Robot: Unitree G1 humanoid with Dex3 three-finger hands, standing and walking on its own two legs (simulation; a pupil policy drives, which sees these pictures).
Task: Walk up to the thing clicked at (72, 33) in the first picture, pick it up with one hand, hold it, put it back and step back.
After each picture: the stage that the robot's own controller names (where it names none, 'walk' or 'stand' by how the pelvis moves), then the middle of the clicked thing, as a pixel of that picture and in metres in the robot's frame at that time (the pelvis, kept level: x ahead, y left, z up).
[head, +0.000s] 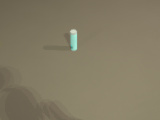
stand; (73, 40) +1.32 +0.09 -0.66
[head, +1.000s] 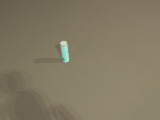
walk; (64, 52) +1.20 +0.24 -0.65
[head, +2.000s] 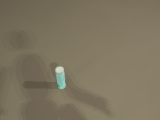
walk; (60, 78) +0.78 +0.21 -0.64
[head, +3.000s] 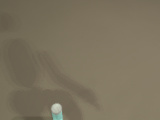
walk; (57, 115) +0.46 +0.13 -0.64
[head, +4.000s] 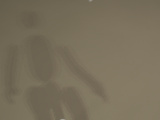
stand; out of the picture +0.38 +0.13 -0.65
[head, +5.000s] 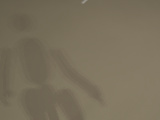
stand; out of the picture +0.36 +0.14 -0.65
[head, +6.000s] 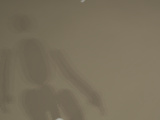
stand; out of the picture +0.39 +0.15 -0.66
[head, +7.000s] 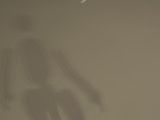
stand; out of the picture +0.38 +0.15 -0.66
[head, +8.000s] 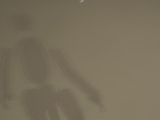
stand; out of the picture +0.37 +0.15 -0.66
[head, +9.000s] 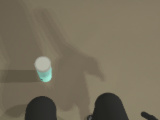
go down; (44, 70) +0.44 +0.13 -0.38
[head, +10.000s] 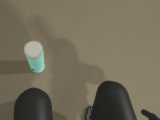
go down; (35, 59) +0.47 +0.15 -0.29
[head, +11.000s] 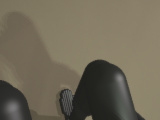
close in; out of the picture +0.47 +0.19 -0.18
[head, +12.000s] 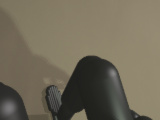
close; out of the picture +0.47 +0.21 -0.17
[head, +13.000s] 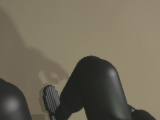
lift; out of the picture +0.43 +0.20 -0.17
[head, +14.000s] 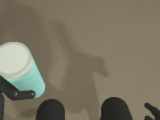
lift; (26, 77) +0.33 +0.17 +0.03
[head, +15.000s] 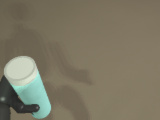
hold; (32, 92) +0.29 +0.16 +0.05
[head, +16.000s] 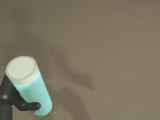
hold; (34, 91) +0.30 +0.16 +0.05
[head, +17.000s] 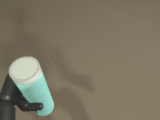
crouch; (36, 91) +0.30 +0.15 +0.05
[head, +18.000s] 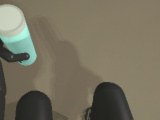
crouch; (19, 42) +0.45 +0.15 -0.03
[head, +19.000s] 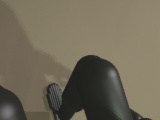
lower; out of the picture +0.46 +0.23 -0.17
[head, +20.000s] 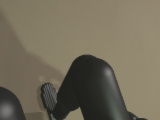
lower; out of the picture +0.45 +0.23 -0.18
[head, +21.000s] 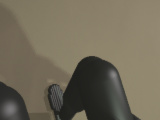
lower; out of the picture +0.45 +0.22 -0.16
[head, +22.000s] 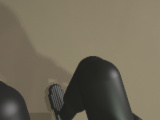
lower; out of the picture +0.44 +0.22 -0.17
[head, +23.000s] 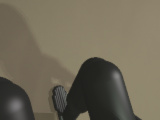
loosen; out of the picture +0.43 +0.18 -0.16
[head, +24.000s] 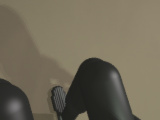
withdraw; out of the picture +0.44 +0.19 -0.18
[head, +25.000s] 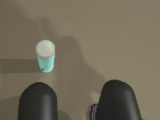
walk; (46, 58) +0.45 +0.13 -0.27
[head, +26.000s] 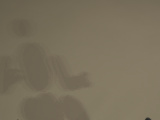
stand; out of the picture +0.37 +0.10 -0.59
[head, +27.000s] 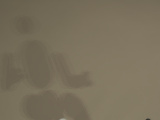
stand; out of the picture +0.37 +0.11 -0.60
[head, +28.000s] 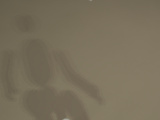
stand; out of the picture +0.38 +0.09 -0.63
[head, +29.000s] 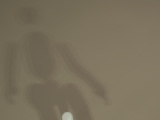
walk; out of the picture +0.39 +0.10 -0.65
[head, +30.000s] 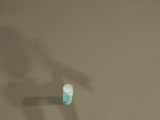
walk; (67, 94) +0.53 +0.05 -0.64
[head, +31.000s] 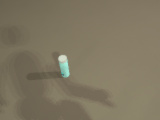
walk; (64, 66) +0.80 +0.19 -0.63
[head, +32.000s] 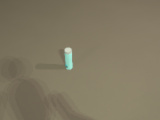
stand; (68, 59) +1.07 +0.13 -0.64
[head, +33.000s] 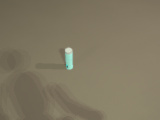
stand; (69, 59) +1.05 +0.11 -0.66
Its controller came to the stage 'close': yes
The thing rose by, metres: 0.70
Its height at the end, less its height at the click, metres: +0.00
